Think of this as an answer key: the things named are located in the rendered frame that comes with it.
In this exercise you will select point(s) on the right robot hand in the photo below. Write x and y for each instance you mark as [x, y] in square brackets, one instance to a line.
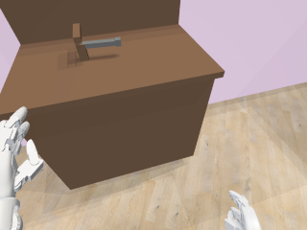
[247, 218]

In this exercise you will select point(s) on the robot left forearm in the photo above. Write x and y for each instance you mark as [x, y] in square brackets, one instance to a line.
[9, 218]

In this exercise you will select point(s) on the left robot hand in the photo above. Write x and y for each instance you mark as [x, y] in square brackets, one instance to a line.
[11, 135]

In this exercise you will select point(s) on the tap lever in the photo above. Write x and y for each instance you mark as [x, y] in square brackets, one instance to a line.
[116, 41]

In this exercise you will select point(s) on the counter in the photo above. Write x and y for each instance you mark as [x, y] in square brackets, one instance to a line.
[99, 113]

